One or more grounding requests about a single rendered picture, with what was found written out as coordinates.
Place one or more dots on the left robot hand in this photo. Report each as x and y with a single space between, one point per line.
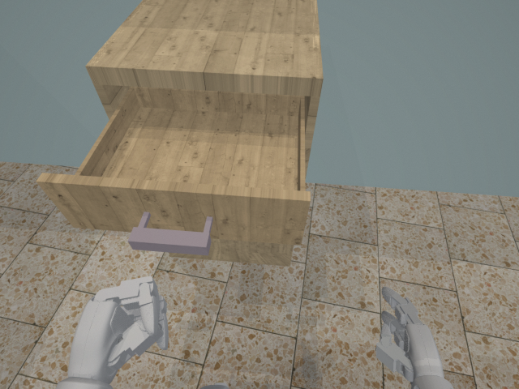
132 311

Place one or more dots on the handle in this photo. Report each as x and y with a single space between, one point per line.
171 241

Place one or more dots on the cabinet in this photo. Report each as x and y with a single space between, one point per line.
253 46

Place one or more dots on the right robot hand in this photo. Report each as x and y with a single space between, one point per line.
413 340

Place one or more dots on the drawer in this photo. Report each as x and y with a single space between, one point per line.
183 155

